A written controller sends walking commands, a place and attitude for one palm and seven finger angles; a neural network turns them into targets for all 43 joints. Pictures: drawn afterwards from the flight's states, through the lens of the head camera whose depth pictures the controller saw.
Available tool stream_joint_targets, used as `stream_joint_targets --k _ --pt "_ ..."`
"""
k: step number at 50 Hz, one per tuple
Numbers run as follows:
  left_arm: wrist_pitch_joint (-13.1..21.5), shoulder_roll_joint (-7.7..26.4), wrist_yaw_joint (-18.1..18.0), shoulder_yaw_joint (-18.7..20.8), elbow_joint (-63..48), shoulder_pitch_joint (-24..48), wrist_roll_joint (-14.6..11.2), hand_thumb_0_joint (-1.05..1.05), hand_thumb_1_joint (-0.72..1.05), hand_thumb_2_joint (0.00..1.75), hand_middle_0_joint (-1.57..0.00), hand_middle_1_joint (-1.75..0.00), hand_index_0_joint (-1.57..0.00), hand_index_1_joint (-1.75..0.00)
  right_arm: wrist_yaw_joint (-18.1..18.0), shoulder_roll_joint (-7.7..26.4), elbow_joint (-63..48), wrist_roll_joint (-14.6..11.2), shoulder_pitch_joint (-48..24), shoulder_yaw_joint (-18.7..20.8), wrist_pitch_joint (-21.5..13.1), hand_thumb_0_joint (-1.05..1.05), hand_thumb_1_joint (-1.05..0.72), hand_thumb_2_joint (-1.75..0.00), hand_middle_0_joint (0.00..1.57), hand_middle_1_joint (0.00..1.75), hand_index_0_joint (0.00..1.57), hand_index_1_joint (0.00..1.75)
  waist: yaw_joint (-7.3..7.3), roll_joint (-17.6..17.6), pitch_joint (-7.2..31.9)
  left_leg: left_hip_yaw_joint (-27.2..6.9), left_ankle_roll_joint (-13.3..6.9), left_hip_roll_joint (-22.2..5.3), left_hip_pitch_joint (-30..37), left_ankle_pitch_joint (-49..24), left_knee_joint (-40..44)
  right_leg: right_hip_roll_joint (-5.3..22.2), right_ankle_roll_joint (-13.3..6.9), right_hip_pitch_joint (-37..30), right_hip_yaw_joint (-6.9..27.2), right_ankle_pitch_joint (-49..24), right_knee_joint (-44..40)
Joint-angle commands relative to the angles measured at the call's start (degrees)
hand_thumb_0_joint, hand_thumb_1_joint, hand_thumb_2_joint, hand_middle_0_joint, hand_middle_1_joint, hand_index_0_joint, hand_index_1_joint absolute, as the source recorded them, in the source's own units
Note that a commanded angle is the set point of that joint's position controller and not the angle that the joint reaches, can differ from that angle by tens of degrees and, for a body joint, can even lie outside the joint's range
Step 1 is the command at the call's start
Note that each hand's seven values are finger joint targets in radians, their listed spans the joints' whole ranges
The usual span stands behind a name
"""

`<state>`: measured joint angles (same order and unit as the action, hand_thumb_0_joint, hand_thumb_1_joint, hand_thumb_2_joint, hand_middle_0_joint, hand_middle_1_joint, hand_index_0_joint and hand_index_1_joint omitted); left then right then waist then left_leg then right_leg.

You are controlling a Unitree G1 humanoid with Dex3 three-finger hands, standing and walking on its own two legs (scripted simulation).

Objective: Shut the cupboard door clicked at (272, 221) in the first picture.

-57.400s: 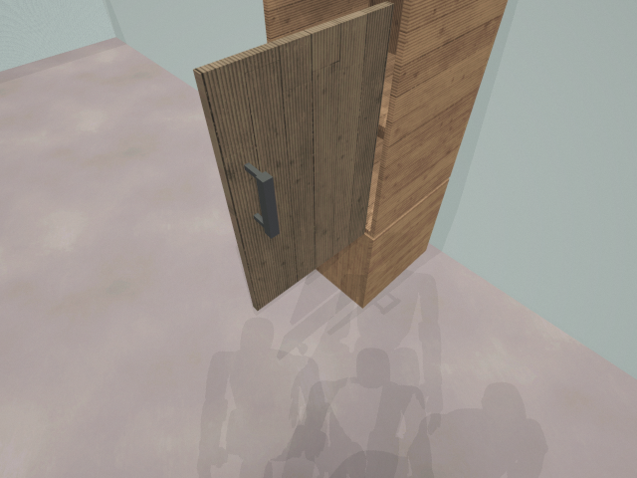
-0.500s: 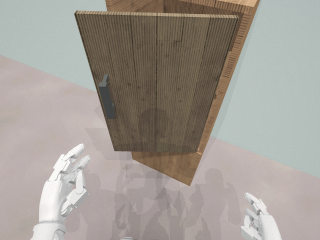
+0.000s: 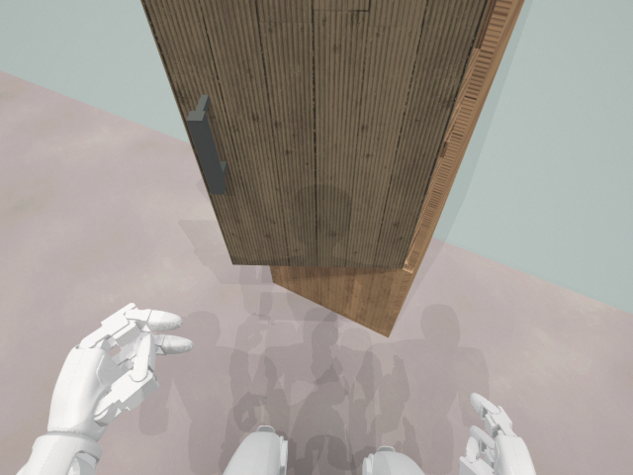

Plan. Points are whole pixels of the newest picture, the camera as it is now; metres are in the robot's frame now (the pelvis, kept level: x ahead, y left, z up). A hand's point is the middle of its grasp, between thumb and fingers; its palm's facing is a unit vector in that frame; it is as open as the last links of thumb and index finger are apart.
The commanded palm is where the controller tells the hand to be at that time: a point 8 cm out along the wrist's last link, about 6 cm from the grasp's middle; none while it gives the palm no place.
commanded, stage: raise the hand and make a fist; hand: left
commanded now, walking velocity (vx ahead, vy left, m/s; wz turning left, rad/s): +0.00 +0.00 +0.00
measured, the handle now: (211, 147) +0.53 +0.19 +0.11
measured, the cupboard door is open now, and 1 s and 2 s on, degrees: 26 26 26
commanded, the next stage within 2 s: bring the fist close to the handle in 1.16 s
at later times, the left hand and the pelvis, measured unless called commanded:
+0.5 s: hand (115, 364) +0.22 +0.22 +0.09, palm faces +0.03 -1.00 -0.03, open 3.1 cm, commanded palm +0.20 +0.27 +0.09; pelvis +0.01 +0.03 +0.02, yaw +1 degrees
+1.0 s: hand (122, 341) +0.24 +0.21 +0.10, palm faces +0.02 -1.00 -0.03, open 3.1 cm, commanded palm +0.21 +0.26 +0.11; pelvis +0.01 +0.02 +0.03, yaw +0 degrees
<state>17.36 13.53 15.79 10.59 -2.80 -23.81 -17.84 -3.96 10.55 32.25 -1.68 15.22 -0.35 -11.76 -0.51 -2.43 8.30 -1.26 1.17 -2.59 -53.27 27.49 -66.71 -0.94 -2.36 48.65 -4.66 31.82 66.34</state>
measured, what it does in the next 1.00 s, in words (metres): stands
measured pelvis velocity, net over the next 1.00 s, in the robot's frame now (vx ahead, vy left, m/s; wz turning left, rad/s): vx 0.01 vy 0.02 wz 0.01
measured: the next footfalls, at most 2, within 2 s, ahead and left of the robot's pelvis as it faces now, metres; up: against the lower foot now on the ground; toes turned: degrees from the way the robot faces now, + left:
none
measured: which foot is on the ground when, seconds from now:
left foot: down 0.00-1.00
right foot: down 0.00-1.00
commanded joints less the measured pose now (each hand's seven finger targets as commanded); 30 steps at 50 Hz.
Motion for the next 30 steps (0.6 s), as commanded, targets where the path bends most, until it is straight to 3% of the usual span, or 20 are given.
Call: stream_joint_targets --k 1,3,8,15,16,20,22,25,30 --pt "7.8 5.84 -2.65 4.66 -12.22 -1.88 -0.68 0.0 0.9 0.9 -0.9 -1.06 -0.9 -1.06 -0.29 8.19 -10.34 0.6 -5.13 3.58 -3.74 0.0 -0.9 -0.9 0.2 0.3 0.2 0.3 -0.9 3.91 10.08 -0.96 -2.41 2.34 8.31 -11.35 8.65 1.41 2.73 -9.06 6.07 -13.7 -13.97" --pt "9.5 4.83 -2.21 2.84 -11.52 -2.13 -0.5 0.0 0.9 0.9 -0.93 -1.1 -0.93 -1.1 -0.17 8.81 -10.24 0.65 -4.63 3.64 -3.95 0.0 -0.9 -0.9 0.2 0.3 0.2 0.3 -0.23 3.12 8.77 -0.95 -2.49 2.34 9.36 -9.98 9.45 0.83 2.19 -6.79 4.9 -10.6 -13.96" --pt "10.35 6.28 -1.71 2.45 -12.83 -0.99 -0.43 0.0 0.9 0.9 -1.02 -1.2 -1.02 -1.2 -0.29 9.97 -10.94 0.5 -3.94 3.65 -3.94 0.0 -0.9 -0.9 0.2 0.3 0.2 0.3 -0.2 0.71 9.03 -1.14 -2.69 2.43 11.38 -7.69 11.48 0.14 1.27 -5.73 3.55 -6.36 -14.36" --pt "8.53 7.27 -3.86 2.75 -16.2 -0.15 0.57 0.0 0.9 0.9 -1.15 -1.34 -1.15 -1.34 -0.13 10.28 -11.86 0.57 -3.16 3.01 -2.78 0.0 -0.9 -0.9 0.2 0.3 0.2 0.3 -0.26 -2.22 9.86 -2.38 -2.51 2.08 16.15 -9.26 14.6 -1.12 0.63 -7.35 0.76 -10.31 -13.71" --pt "8.1 5.86 -3.84 1.1 -16.62 -0.06 0.78 0.0 0.9 0.9 -1.17 -1.36 -1.17 -1.36 0.02 10.22 -12.3 0.6 -3.47 2.81 -2.61 0.0 -0.9 -0.9 0.2 0.3 0.2 0.3 -0.04 -3.48 9.33 -2.47 -2.36 2.09 16.83 -9.15 15.17 -0.97 0.65 -7.23 0.49 -10.6 -13.79" --pt "5.55 6.39 -3.92 1.21 -15.19 0.85 1.33 0.0 0.9 0.9 -1.24 -1.44 -1.24 -1.44 0.17 10.57 -12.91 0.6 -2.81 2.37 -1.55 0.0 -0.9 -0.9 0.2 0.3 0.2 0.3 0.55 -1.22 7.35 -3.21 -2.3 1.83 17.15 -8.25 16.5 -1.44 0.67 -7.73 -0.12 -10.78 -14.79" --pt "4.72 5.76 -3.65 0.36 -15.66 1.93 1.28 0.0 0.9 0.9 -1.28 -1.48 -1.28 -1.48 0.31 10.45 -13.41 0.55 -2.86 2.07 -1.36 0.0 -0.9 -0.9 0.2 0.3 0.2 0.3 0.74 -2.31 6.98 -3.3 -2.09 1.78 18.23 -8.1 17.04 -1.36 0.72 -7.71 -0.27 -11.07 -15.23" --pt "3.91 7.38 -3.69 1.65 -16.22 3.14 1.67 0.0 0.9 0.9 -1.3 -1.5 -1.3 -1.5 0.33 10.6 -13.6 0.69 -2.61 1.67 -1.12 0.0 -0.9 -0.9 0.2 0.3 0.2 0.3 0.19 -3.61 7.68 -3.47 -2.0 1.85 19.18 -9.82 17.51 -1.48 0.44 -9.3 -0.28 -12.55 -15.28" --pt "3.13 7.49 -3.19 2.42 -15.57 5.05 0.87 0.0 0.9 0.9 -1.3 -1.5 -1.3 -1.5 0.4 10.56 -13.52 0.64 -2.58 1.3 -1.01 0.0 -0.9 -0.9 0.2 0.3 0.2 0.3 0.28 -1.75 7.92 -3.26 -2.0 1.99 19.76 -10.75 17.69 -1.56 0.54 -10.69 -0.22 -13.68 -16.25"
